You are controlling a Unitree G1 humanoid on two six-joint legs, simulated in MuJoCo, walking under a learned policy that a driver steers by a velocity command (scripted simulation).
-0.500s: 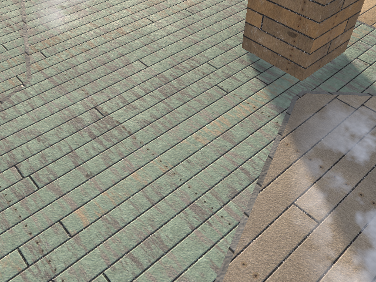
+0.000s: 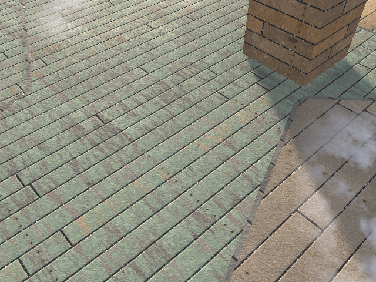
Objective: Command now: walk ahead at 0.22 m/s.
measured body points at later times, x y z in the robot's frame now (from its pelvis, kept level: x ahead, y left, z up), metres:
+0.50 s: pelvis +0.17 -0.04 +0.00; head +0.20 -0.05 +0.45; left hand +0.06 +0.18 -0.14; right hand +0.29 -0.27 -0.15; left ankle +0.26 +0.08 -0.68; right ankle +0.05 -0.10 -0.74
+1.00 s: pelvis +0.46 -0.01 +0.00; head +0.48 -0.01 +0.45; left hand +0.58 +0.21 -0.14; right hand +0.39 -0.25 -0.14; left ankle +0.41 +0.04 -0.74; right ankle +0.57 -0.18 -0.67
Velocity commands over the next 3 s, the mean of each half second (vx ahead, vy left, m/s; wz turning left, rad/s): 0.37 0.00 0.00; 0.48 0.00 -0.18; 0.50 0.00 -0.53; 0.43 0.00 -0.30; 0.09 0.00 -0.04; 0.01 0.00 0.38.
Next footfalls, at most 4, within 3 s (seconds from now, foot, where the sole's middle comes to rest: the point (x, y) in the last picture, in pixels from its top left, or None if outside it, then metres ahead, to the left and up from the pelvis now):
0.68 left None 0.45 0.04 -0.78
1.22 right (234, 239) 0.72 -0.14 -0.78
1.76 left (225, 165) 1.09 -0.13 -0.78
2.22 right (272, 168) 1.07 -0.34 -0.78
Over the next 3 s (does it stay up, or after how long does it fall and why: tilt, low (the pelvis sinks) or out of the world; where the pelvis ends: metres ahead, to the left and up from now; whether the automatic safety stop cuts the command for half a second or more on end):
stays up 1.03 -0.16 0.00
